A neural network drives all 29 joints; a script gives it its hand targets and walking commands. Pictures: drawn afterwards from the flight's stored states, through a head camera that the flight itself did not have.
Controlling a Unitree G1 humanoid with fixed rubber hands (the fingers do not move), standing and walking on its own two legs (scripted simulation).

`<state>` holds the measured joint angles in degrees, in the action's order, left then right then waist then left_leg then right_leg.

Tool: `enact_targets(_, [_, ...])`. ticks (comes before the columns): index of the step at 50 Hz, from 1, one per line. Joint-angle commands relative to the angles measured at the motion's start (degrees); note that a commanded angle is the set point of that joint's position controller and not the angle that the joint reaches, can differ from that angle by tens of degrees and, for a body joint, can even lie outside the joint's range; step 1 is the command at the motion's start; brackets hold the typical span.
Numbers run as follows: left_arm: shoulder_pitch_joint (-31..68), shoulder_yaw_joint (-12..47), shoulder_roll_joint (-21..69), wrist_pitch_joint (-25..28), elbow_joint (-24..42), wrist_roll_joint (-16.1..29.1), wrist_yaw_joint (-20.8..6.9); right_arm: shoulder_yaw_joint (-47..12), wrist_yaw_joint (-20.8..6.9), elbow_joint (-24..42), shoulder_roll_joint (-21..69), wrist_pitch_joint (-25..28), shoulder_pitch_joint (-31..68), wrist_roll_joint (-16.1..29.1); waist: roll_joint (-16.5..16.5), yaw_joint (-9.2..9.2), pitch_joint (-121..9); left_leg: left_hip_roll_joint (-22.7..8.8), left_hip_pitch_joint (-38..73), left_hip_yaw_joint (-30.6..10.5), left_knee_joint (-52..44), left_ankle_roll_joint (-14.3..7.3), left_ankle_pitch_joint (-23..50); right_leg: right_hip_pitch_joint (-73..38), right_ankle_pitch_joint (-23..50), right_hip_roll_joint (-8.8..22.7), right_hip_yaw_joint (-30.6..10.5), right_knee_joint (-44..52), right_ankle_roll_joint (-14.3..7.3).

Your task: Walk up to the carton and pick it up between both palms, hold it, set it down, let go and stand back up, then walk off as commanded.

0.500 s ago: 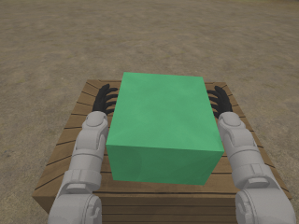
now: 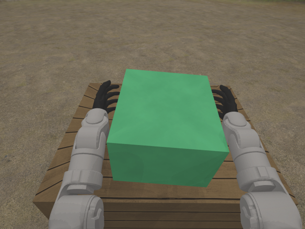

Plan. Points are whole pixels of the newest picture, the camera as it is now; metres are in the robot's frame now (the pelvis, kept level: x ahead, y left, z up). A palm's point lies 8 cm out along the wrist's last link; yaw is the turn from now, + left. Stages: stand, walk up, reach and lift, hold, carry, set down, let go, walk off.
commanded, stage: reach and lift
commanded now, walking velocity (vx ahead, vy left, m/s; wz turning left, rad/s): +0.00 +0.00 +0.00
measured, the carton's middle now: (163, 124) +0.38 -0.01 +0.12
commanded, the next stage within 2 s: hold in 0.20 s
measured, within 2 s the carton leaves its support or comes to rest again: neither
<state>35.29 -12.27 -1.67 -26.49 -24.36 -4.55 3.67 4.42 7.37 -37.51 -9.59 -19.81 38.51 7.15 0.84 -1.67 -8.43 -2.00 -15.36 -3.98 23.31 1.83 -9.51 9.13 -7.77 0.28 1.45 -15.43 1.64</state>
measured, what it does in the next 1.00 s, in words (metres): stands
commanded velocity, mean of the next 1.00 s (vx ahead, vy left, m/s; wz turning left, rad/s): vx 0.00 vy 0.00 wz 0.00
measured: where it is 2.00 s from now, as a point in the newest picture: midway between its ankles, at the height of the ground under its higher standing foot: outside the picture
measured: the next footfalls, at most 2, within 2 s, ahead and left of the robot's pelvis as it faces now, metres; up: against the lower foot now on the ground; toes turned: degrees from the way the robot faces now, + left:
none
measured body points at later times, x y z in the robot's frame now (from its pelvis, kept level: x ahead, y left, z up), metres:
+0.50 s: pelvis +0.00 +0.00 +0.00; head -0.05 +0.01 +0.45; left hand +0.38 +0.16 +0.19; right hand +0.39 -0.18 +0.18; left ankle +0.03 +0.13 -0.75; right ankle +0.00 -0.14 -0.75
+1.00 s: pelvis +0.00 +0.00 +0.00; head -0.06 +0.01 +0.45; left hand +0.37 +0.17 +0.20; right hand +0.39 -0.18 +0.20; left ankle +0.03 +0.13 -0.75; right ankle +0.00 -0.14 -0.75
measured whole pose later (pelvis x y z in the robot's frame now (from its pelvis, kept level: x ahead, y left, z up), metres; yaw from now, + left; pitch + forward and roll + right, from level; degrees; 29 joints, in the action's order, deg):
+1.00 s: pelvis +0.00 +0.00 +0.00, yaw +0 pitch +0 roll -2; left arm 34.3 -13.0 -1.8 -34.5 -14.0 -6.2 2.5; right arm 4.5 8.7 -30.5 -9.7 -26.7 40.3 10.9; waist 0.8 -1.7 -8.1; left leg -2.0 -13.5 -4.0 23.3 1.8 -9.5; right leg 7.2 -7.8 0.3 1.5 -15.4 1.7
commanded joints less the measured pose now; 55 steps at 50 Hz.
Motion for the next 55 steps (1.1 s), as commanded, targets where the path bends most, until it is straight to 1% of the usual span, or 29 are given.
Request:
enact_targets(1, [40.19,23.9,36.23,1.38,10.2,2.4,-9.76,-20.13,-5.4,21.52,41.02,5.51,48.52,8.94,-0.95,-0.3,-19.21,5.58,13.95,2.95,-5.19,-0.16,10.77,-7.22,6.48,-3.76,0.41,1.42,0.24])
enact_targets(2, [40.97,25.4,38.04,1.25,12.99,2.76,-9.21,-21.17,-5.74,23.7,41.25,5.76,50.09,9.75,0.3,0.33,-22.24,5.48,16.02,2.94,-4.56,0.1,14.42,-7.56,8.15,-4.53,1.13,0.78,-0.04])
enact_targets(5, [43.14,23.85,36.05,1.44,10.72,3.19,-9.13,-19.69,-6.1,21.39,41.53,6.14,52.09,8.27,-1.5,0.34,-21.04,4.95,14.12,3.19,-5.95,-0.57,8.64,-6.1,3.58,-4.45,0.89,1.35,-0.27])
enact_targets(7, [42.42,26.72,38.33,1.37,13.2,4.32,-8.81,-20.44,-6.0,24.47,40.64,6.68,51.67,9.59,0.79,-0.28,-24.17,5.05,16.6,3.06,-4.45,0.73,13.48,-6.03,7.49,-4.39,1.06,0.38,-0.1])
enact_targets(8, [40.75,27.11,38.15,1.5,14.03,4.55,-8.54,-22.64,-5.99,27.97,41.02,6.91,54.27,10.37,-0.96,1.66,-26.17,5.23,16.49,2.95,-4.13,-0.24,14.51,-6.81,8.61,-4.56,0.87,0.61,0.08])
enact_targets(13, [39.21,27.8,38.1,-0.5,14.92,4.82,-9.08,-21.36,-5.28,24.75,38.72,4.69,48.01,10.68,0.06,-2.54,-24.75,4.92,18.92,2.62,-4.07,0.64,16.12,-7.26,10.35,-4.65,1.21,0.81,-0.03])
enact_targets(15, [38.01,27.54,38.2,-0.96,16.98,3.99,-8.89,-23.24,-5.16,27.12,39.95,4.62,48.81,11.64,-1.14,-0.46,-26.1,4.97,18.68,2.71,-3.44,0.17,17.37,-9.17,11.58,-4.92,1.01,0.38,0.09])
enact_targets(19, [35.93,27.8,37.68,-1.99,17.28,4.73,-9.32,-23.88,-4.67,29.18,39.31,3.46,49.53,12.18,-1.64,-0.83,-25.41,5.08,17.59,2.48,-3.71,-0.05,18.35,-9.15,13.78,-5.12,0.85,0.28,0.38])
enact_targets(21, [41.47,28.84,38.44,-2.46,18.62,4.99,-9.02,-20.95,-4.8,25.65,37.69,2.68,49.11,11.73,2.31,-2.33,-24.24,4.81,17.72,1.84,-4.37,1.32,14.32,-6.44,6.92,-4.9,0.92,0.64,-0.41])
enact_targets(22, [39.28,28.98,37.13,-2.35,21.18,5.22,-9.11,-23.05,-4.54,28.41,38.71,2.53,47.32,12.48,1.41,-2.21,-24.39,5.4,17.33,2.59,-3.45,0.99,16.93,-9.15,10.63,-5.08,0.77,0.24,0.03])
enact_targets(23, [40.53,28.78,37.34,-2.61,22.23,5.31,-8.93,-23.92,-4.77,29.1,39.77,2.7,49.88,13.49,1.5,-0.05,-23.78,5.19,17.42,2.68,-4.08,0.77,16.19,-7.75,8.14,-5.14,0.77,0.39,-0.04])
enact_targets(25, [39.69,26.15,37.03,-3.47,18.63,4.34,-8.98,-23.33,-5.3,27.32,39.89,1.73,50.24,12.7,-1.04,0.7,-21.04,5.01,15.25,2.78,-5.45,-0.24,11.31,-6.67,4.21,-4.87,0.84,1.17,-0.06])
enact_targets(28, [37.39,24.87,35.91,-5.35,14.53,2.39,-10.04,-20.68,-5.26,21.75,37.49,0.73,48.07,10.74,1.56,-1.77,-15.93,5.2,13.6,3.38,-6.6,-0.33,7.76,-6.24,2.27,-4.16,0.88,2.03,-0.3])
enact_targets(30, [40.67,25.22,36.06,-4.93,15.06,3.49,-10.17,-20.24,-5.61,22.31,38.48,0.78,49.89,10.21,-0.65,-0.63,-17.39,4.47,14.11,3.17,-7.07,-0.61,5.63,-5.03,-0.47,-4.22,0.71,2.37,-0.57])
enact_targets(31, [42.14,24.31,36.4,-4.63,17.35,3.45,-10.08,-21.26,-5.53,24.43,40.5,0.84,51.06,11.5,-1.7,-0.05,-20.03,4.93,14.11,3.4,-6.26,-0.69,8.73,-7.0,1.92,-4.41,0.8,1.69,-0.35])
enact_targets(32, [39.4,25.02,36.66,-4.85,16.46,2.57,-10.22,-20.78,-5.48,22.75,38.64,1.05,48.72,10.91,0.75,-0.99,-18.92,5.25,14.69,3.46,-6.02,-0.09,10.05,-7.32,3.71,-4.32,0.83,1.65,-0.31])
enact_targets(33, [37.5,25.81,37.33,-4.96,18.33,3.19,-10.28,-23.4,-5.39,27.12,39.83,1.49,51.45,13.02,-1.38,0.73,-23.31,4.97,16.12,3.29,-4.74,-0.58,13.91,-9.34,6.79,-4.92,0.61,0.79,0.06])
enact_targets(35, [36.84,23.7,35.63,-5.72,15.06,2.52,-10.61,-22.78,-4.96,25.72,39.13,0.26,50.53,12.47,-2.42,-0.28,-19.34,5.05,15.11,3.07,-5.54,-1.14,12.89,-8.54,6.42,-4.63,0.52,1.63,0.13])
enact_targets(38, [39.64,27.55,37.73,-4.92,19.7,4.32,-10.12,-23.64,-4.81,31.3,39.9,1.33,53.18,13.62,0.33,-0.59,-24.84,5.6,15.83,3.04,-4.36,0.12,13.85,-9.48,6.92,-4.92,0.72,0.97,-0.47])
enact_targets(39, [37.99,26.86,37.27,-5.54,16.91,3.39,-10.14,-22.69,-4.71,26.31,38.71,0.49,51.43,12.88,1.34,-1.3,-21.98,5.05,17.03,3.02,-5.22,0.42,13.66,-7.83,6.43,-4.87,0.89,1.25,-0.08])
enact_targets(40, [39.18,27.57,36.79,-5.04,18.85,4.96,-10.14,-24.11,-4.77,31.63,39.42,1.21,53.32,13.59,-1.09,-0.07,-24.66,5.11,16.69,3.25,-4.43,-0.43,14.85,-8.3,8.08,-5.16,0.87,1.07,0.2])
enact_targets(42, [38.18,27.29,36.65,-4.95,22.64,4.25,-9.79,-26.0,-4.57,29.66,40.64,0.37,49.35,15.0,0.05,0.42,-24.57,5.38,17.27,2.91,-3.67,0.07,18.22,-10.21,10.42,-5.33,0.27,0.8,-0.02])
enact_targets(45, [37.08,29.5,37.44,-5.43,24.8,5.81,-9.85,-26.97,-3.43,34.76,40.15,0.16,50.25,15.61,-0.4,-0.17,-28.16,5.39,19.05,2.72,-2.37,0.15,22.52,-11.76,15.37,-5.66,0.01,0.06,0.13])
enact_targets(47, [36.65,24.93,34.91,-6.7,19.25,2.65,-10.26,-24.39,-4.08,25.2,38.92,-2.1,47.08,13.73,-0.3,0.01,-18.55,5.32,15.31,3.12,-5.47,-0.51,13.03,-8.68,5.43,-5.13,0.18,1.42,0.1])
enact_targets(48, [37.29,25.66,34.77,-7.19,19.04,3.4,-10.59,-22.11,-4.42,24.78,38.2,-2.21,47.07,12.55,0.5,-1.75,-17.94,5.16,14.99,3.18,-6.39,0.13,10.33,-7.44,3.72,-4.93,0.61,1.87,-0.47])
enact_targets(50, [38.01,22.55,34.5,-7.68,17.39,1.21,-10.99,-22.28,-4.89,21.52,39.11,-2.49,48.03,12.7,-0.79,0.03,-14.81,5.01,13.12,3.74,-7.09,-0.96,7.61,-7.45,1.5,-4.49,0.37,1.88,-0.32])
enact_targets(52, [40.52,22.53,34.18,-7.27,18.48,1.42,-11.23,-20.47,-5.27,19.56,38.63,-2.64,46.04,11.84,1.27,-1.4,-15.62,5.2,13.27,3.81,-7.33,-0.18,6.42,-7.97,0.27,-4.18,0.24,2.08,-0.71])
enact_targets(53, [38.92,25.16,36.25,-7.1,20.77,2.59,-11.16,-21.86,-5.13,25.2,39.32,-1.21,48.96,12.61,0.68,-0.85,-19.67,4.68,14.66,3.3,-6.23,0.38,12.01,-8.86,5.34,-4.8,0.75,1.06,-0.73])
enact_targets(55, [36.47,26.12,35.91,-7.26,18.15,3.4,-11.02,-22.69,-5.0,27.92,38.5,-1.04,51.1,12.68,-1.17,-1.03,-20.76,5.12,14.32,3.27,-5.86,-0.2,11.13,-9.69,4.86,-4.99,0.75,1.37,-0.36])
